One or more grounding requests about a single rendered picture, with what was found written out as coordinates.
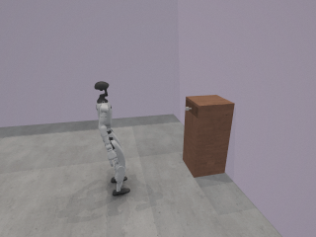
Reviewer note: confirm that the robot left thigh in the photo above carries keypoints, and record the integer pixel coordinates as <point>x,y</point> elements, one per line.
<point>117,140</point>

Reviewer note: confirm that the right robot upper arm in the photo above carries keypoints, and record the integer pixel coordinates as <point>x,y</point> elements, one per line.
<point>104,109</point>

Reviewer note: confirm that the robot right hand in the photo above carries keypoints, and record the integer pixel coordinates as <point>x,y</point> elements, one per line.
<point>112,155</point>

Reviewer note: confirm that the cabinet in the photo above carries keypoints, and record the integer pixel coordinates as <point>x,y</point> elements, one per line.
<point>206,138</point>

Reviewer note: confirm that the right robot foot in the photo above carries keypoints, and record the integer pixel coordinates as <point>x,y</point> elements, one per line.
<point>121,192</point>

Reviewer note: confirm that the robot right forearm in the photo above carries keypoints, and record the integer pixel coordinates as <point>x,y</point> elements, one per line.
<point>104,135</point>

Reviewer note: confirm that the drawer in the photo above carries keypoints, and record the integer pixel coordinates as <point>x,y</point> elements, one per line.
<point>193,109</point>

